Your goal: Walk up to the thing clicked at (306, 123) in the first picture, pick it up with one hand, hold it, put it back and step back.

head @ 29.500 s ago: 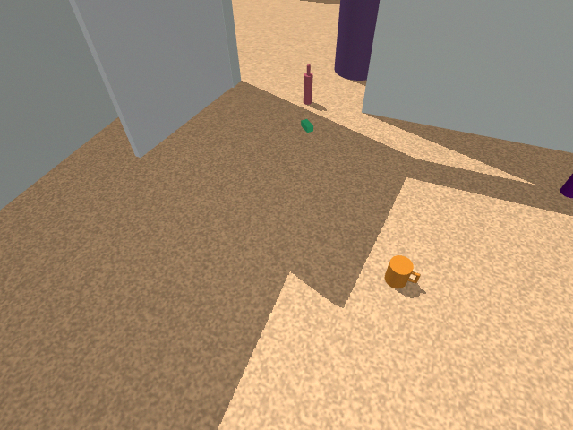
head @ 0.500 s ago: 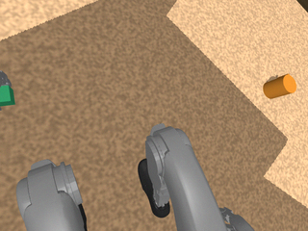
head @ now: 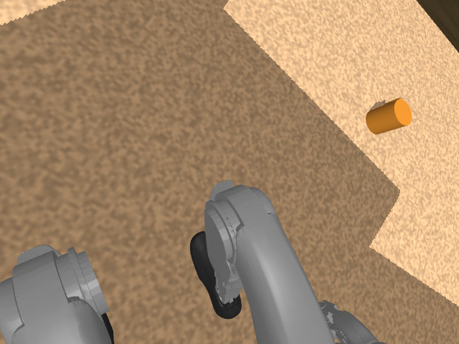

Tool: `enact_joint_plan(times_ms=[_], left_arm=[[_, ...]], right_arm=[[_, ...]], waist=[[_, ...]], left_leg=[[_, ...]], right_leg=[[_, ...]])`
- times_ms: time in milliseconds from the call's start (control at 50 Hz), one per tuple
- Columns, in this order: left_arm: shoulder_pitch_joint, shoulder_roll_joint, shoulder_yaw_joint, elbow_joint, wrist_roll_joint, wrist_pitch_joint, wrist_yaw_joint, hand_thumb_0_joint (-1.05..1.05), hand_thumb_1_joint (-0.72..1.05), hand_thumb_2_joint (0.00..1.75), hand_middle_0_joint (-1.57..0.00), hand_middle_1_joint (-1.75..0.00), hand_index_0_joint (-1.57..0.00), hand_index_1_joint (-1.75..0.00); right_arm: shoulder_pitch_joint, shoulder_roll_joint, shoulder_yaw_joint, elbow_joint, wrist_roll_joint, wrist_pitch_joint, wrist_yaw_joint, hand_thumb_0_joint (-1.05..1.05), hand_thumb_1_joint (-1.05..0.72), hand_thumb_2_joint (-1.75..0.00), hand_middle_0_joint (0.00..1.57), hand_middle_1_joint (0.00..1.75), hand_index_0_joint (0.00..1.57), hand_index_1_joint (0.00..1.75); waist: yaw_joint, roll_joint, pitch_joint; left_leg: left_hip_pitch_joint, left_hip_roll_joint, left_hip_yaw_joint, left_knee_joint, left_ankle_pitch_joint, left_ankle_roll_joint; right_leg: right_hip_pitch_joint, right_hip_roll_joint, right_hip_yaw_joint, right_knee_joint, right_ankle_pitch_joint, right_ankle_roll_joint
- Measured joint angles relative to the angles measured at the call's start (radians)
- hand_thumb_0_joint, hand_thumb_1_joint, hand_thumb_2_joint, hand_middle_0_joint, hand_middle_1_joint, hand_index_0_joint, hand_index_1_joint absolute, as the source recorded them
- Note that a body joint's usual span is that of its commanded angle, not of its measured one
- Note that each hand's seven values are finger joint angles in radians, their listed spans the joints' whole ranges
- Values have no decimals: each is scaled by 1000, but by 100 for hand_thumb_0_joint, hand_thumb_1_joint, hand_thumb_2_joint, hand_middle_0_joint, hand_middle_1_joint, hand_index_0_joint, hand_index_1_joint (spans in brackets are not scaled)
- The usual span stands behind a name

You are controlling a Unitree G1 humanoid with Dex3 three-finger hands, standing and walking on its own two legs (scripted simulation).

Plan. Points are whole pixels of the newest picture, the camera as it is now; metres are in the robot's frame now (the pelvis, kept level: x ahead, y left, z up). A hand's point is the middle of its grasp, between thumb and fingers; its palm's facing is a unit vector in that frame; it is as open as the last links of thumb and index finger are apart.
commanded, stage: rest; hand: left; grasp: from above
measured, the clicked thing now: out of the picture +0.49 +0.30 -0.26
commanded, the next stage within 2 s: open in 0.68 s
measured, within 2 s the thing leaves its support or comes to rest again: rests again in 0.36 s
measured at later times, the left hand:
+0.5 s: hand out of the picture +0.48 +0.29 -0.25, palm faces -0.47 -0.09 -0.88, open 7.0 cm
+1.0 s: hand out of the picture +0.47 +0.29 -0.25, palm faces -0.47 -0.09 -0.88, open 7.6 cm
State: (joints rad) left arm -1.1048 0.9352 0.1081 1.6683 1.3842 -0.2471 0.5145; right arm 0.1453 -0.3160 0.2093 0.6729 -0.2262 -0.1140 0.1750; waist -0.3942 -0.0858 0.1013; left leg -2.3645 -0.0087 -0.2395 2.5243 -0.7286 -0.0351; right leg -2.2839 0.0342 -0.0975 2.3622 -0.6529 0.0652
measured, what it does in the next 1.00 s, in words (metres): stands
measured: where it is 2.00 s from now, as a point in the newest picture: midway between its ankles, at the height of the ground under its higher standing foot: (166, 322)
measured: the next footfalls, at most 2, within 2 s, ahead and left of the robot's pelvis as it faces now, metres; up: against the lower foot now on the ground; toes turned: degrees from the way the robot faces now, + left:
none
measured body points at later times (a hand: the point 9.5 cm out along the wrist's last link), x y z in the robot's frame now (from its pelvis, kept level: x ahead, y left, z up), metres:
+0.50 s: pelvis +0.00 +0.01 +0.00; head +0.28 +0.12 +0.32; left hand +0.50 +0.29 -0.20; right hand +0.03 -0.25 -0.06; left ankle +0.06 +0.13 -0.27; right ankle +0.11 -0.13 -0.27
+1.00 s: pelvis +0.00 +0.01 +0.00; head +0.28 +0.12 +0.32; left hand +0.49 +0.29 -0.20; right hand +0.03 -0.25 -0.05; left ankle +0.06 +0.13 -0.27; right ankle +0.11 -0.13 -0.27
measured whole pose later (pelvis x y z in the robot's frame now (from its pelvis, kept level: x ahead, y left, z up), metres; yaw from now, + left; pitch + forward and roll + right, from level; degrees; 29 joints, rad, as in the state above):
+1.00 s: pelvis +0.00 +0.01 +0.00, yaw -3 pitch +29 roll -15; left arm -1.13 1.04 0.07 1.74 1.37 -0.25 0.58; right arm 0.12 -0.34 0.32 0.63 -0.26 -0.19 0.22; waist -0.43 -0.14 0.18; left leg -2.35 0.00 -0.28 2.56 -0.74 -0.03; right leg -2.25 0.05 -0.13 2.35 -0.64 0.07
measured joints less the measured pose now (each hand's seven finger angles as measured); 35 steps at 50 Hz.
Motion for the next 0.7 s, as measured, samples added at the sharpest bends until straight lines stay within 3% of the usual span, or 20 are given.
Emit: enact_joint_plan(times_ms=[160, 700], left_arm=[[-10, 20, -20, 25, 0, 3, 20, 0, 46, 4, -99, -13, -102, -10], [-14, 82, -15, 58, -14, 7, 50, 0, 46, 4, -100, -12, -102, -10]], right_arm=[[-2, -6, 21, -2, -14, -14, 10, 0, -91, -90, 20, 30, 21, 30], [-17, -16, 89, -32, -32, -61, 49, 0, -91, -91, 20, 30, 20, 30]], waist=[[-9, -12, 11], [-32, -37, 62]], left_leg=[[-4, 0, -8, 12, 0, 6], [5, 4, -35, 34, -10, 12]], right_leg=[[3, 4, -7, 1, 3, -1], [24, 13, -29, -3, 7, 7]])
